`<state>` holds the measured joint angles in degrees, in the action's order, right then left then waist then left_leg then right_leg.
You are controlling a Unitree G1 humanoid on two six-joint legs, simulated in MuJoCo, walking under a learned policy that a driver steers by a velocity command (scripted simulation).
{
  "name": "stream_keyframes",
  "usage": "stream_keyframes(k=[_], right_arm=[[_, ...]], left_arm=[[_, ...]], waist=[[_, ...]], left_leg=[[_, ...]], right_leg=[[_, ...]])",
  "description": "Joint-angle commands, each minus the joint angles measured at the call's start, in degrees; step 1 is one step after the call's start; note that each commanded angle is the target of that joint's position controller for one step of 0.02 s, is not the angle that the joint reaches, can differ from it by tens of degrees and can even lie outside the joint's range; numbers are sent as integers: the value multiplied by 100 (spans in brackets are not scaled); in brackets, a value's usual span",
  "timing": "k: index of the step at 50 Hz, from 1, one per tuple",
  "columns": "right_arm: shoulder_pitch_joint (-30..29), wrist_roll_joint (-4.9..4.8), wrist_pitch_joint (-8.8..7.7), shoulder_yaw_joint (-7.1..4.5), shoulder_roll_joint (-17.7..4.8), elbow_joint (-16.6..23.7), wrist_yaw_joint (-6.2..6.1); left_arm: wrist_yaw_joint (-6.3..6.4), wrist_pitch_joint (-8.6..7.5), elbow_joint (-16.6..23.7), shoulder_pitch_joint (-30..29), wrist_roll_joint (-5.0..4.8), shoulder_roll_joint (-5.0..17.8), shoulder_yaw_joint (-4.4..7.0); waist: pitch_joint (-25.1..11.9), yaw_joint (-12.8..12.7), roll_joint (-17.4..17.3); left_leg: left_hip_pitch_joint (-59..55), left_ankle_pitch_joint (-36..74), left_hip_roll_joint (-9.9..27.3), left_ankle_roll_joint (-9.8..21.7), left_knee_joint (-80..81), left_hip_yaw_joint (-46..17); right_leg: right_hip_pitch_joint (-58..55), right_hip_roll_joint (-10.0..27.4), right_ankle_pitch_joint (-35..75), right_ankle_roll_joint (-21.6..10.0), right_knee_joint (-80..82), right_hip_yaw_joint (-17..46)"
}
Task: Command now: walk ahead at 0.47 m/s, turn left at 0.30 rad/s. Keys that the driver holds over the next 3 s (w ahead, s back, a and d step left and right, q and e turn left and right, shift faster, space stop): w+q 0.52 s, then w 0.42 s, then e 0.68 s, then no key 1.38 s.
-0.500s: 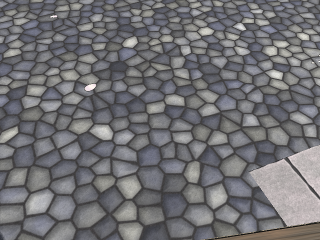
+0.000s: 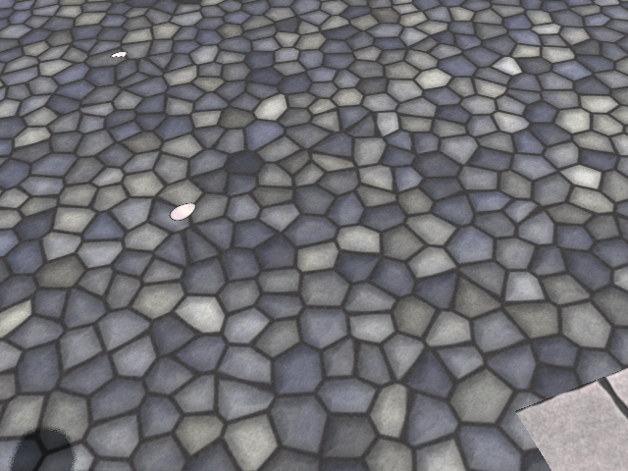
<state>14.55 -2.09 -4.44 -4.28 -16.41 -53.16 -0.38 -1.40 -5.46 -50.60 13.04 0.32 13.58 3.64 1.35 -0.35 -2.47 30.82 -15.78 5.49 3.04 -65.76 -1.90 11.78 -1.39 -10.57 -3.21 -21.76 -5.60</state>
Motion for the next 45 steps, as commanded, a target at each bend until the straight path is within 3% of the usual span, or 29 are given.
stream_keyframes(k=[1,4,8,11,13,16,17,18,19,20,21,22,23,24,25,28,31,33,37,40,41,42,43,44,45], right_arm=[[180,11,103,-85,-232,259,-17],[-215,66,90,-92,-225,443,16],[-997,114,51,11,-85,753,168],[-1534,99,43,90,9,1074,290],[-1744,81,38,99,-17,1293,393],[-1335,39,72,-41,-318,1436,471],[-715,14,89,-162,-559,1341,458],[220,10,100,-350,-906,1143,381],[931,45,180,-503,-1405,1012,226],[624,51,144,-510,-1685,1202,216],[852,137,123,-370,-1237,1196,222],[646,149,71,-303,-947,1180,213],[234,116,19,-250,-778,1243,235],[-123,135,-9,-197,-591,1338,221],[-313,187,-10,-158,-529,1447,194],[-272,171,-38,-180,-666,1454,114],[-51,150,-23,-187,-737,1355,26],[169,131,-3,-178,-746,1281,15],[567,108,18,-167,-796,1107,44],[656,128,83,-183,-852,1040,15],[572,130,108,-188,-875,1053,6],[472,138,125,-155,-802,1087,3],[407,195,123,-60,-601,1196,2],[1187,126,36,64,-203,1258,7],[1151,80,-35,82,-333,1233,25]], left_arm=[[53,-172,180,-85,59,673,155],[132,-180,96,37,83,741,167],[225,-159,41,232,31,851,172],[251,-45,-101,657,-26,905,190],[263,74,-118,756,-64,983,214],[342,230,-3,635,-78,1253,274],[365,283,35,580,-65,1333,286],[382,296,94,452,-94,1343,271],[371,211,239,588,30,1084,175],[255,-15,525,934,22,365,-44],[140,-287,686,251,-198,916,59],[98,-381,845,-141,-352,988,71],[133,-403,827,-187,-262,910,58],[180,-356,774,-173,-105,971,116],[179,-269,759,-38,-53,987,147],[185,-72,841,35,35,788,114],[175,-52,1027,-559,58,601,16],[124,-98,1115,-982,23,512,-43],[18,-162,1320,-1507,-77,695,-20],[-49,-217,1382,-1400,-71,863,39],[-51,-233,1329,-1124,-72,932,76],[-30,-247,1156,-507,-51,1085,168],[2,-258,1009,396,22,1363,257],[16,-216,861,1152,95,1867,402],[-38,-165,721,1388,-57,1507,320]], waist=[[100,101,651],[249,59,508],[452,-195,385],[592,-407,300],[578,-410,351],[-1,3,770],[-374,356,890],[-849,880,786],[-1436,998,-63],[-2052,367,-1135],[-2251,791,-431],[-1471,729,-184],[-833,391,431],[-608,173,474],[-460,-1,379],[-315,-141,219],[-175,92,35],[-153,339,-74],[-8,578,-216],[4,417,-360],[-81,228,-433],[-436,-109,-359],[-1224,-512,-97],[-2192,-425,1253],[-2344,-528,1889]], left_leg=[[825,700,309,-15,157,-513],[1169,1571,154,-110,1055,-604],[932,2394,53,-115,2308,-24],[1258,2186,-5,1,2844,199],[1347,1704,-116,106,3037,430],[304,785,-680,412,3004,961],[-517,576,-891,562,3010,1014],[-1990,910,-1043,803,3463,867],[-3815,914,-19,1172,3446,-759],[-5437,39,1362,2405,4346,-4313],[-5542,-135,1366,2217,4873,-4474],[-4925,180,1165,1926,4873,-3494],[-3893,850,868,1704,4919,-2748],[-3164,1369,645,1562,4983,-2259],[-2631,1671,499,1544,5129,-2026],[-1874,2382,376,1564,5366,-1492],[-1564,2426,6,1256,5383,-839],[-1522,1957,-133,1053,5321,-641],[-2192,1393,267,990,5044,-1068],[-2851,1870,615,860,4643,-1405],[-2931,2468,592,776,4372,-1387],[-2892,3322,331,644,3692,-1182],[-2264,3010,7,440,2382,-883],[-199,988,-844,-39,151,-345],[912,-1710,-1045,-118,-681,-653]], right_leg=[[-289,1527,395,-704,1579,1049],[-435,1486,922,-672,1663,509],[-571,1422,1248,-533,1797,-163],[-1382,1605,1745,-503,1532,-383],[-1880,1737,2532,-475,1160,-508],[-2192,1776,5579,-318,-79,-713],[-2060,1732,6104,-254,-962,-737],[-1393,1528,5642,-74,-2242,-829],[223,1194,2768,160,-4089,-786],[2591,-217,-2141,503,-6125,141],[3230,26,-2053,327,-6379,1260],[3502,318,-1621,186,-6055,1214],[3282,586,-1246,166,-5408,1153],[2877,769,-1048,214,-4877,1125],[2530,853,-930,276,-4696,1127],[2296,919,-551,572,-3908,913],[2142,821,746,693,-2529,733],[1821,620,1663,657,-1641,620],[1984,479,1705,457,-950,694],[2003,396,922,177,-712,696],[1652,303,724,58,-599,597],[807,185,832,-116,-449,475],[-675,773,1154,-463,-730,1019],[-2964,2066,268,-1379,-564,3324],[-3373,2439,-969,-1599,345,4929]])
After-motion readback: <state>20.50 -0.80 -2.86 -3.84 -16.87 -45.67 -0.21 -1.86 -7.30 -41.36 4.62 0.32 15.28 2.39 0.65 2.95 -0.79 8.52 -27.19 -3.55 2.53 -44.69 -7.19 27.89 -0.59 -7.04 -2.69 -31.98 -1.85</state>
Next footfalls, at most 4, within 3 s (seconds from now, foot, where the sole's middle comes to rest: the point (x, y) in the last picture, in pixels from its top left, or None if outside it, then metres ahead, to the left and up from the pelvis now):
0.36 left None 0.37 0.15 -0.78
0.86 right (327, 378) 0.71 0.04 -0.78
1.30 left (219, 343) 0.81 0.30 -0.78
1.70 right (330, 352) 0.78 0.03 -0.78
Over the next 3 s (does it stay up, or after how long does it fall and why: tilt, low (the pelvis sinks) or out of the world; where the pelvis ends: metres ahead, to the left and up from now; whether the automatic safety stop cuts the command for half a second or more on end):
stays up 0.73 0.14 -0.01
